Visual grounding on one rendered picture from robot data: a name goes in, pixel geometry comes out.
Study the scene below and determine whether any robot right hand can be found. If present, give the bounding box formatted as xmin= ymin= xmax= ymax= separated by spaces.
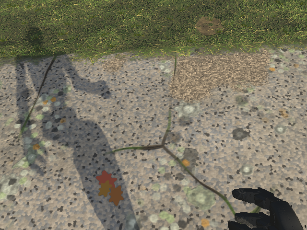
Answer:
xmin=227 ymin=187 xmax=306 ymax=230

